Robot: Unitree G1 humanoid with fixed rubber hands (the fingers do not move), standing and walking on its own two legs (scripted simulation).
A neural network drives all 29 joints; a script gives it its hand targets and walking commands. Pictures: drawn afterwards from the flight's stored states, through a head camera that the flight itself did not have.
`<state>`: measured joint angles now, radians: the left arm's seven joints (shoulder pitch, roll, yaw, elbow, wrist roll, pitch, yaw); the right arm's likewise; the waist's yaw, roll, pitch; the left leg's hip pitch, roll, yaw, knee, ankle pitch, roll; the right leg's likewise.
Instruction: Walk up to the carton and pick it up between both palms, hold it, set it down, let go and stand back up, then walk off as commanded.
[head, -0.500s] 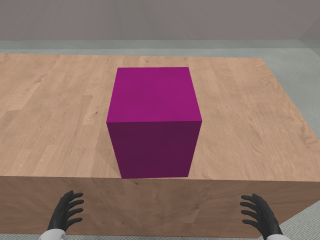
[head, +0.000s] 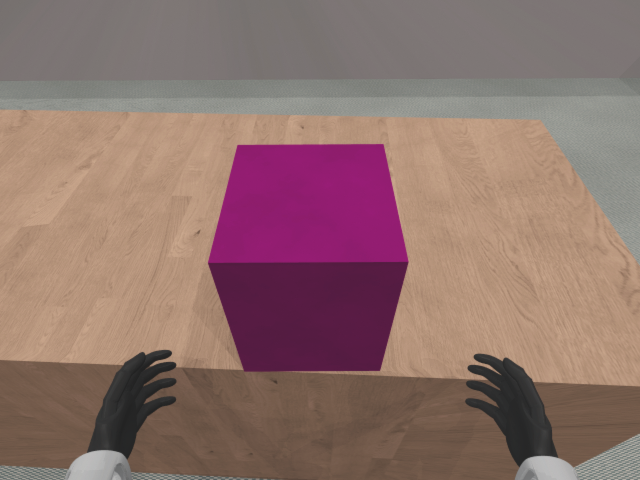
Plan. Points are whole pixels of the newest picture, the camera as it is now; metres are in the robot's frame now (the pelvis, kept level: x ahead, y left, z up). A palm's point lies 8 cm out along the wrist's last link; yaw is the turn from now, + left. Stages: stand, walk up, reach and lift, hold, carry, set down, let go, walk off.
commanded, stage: reach and lift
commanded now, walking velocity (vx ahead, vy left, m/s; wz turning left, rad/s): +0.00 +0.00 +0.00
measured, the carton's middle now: (311, 261) +0.39 +0.04 +0.05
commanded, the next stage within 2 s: none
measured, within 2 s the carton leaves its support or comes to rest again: neither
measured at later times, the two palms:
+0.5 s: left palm (111, 392) +0.18 +0.24 +0.08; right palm (516, 376) +0.21 -0.19 +0.08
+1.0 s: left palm (126, 285) +0.28 +0.24 +0.13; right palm (510, 287) +0.30 -0.19 +0.12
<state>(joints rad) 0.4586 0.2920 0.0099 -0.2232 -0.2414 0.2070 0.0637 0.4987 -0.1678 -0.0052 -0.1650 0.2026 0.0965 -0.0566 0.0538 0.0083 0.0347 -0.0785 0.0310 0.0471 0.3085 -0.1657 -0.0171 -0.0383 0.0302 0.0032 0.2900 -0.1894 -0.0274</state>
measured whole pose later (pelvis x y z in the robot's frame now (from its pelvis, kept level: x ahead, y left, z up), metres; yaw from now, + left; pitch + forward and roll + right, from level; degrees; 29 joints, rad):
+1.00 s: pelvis +0.00 +0.00 +0.00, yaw -1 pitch -1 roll +0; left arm -0.10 0.30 0.23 -0.39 -0.26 0.74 0.02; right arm -0.07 -0.33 0.01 -0.27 0.43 0.44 -0.19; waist 0.04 -0.02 0.08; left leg -0.13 0.04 0.06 0.29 -0.15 -0.02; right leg -0.11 0.04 0.02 0.30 -0.18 -0.03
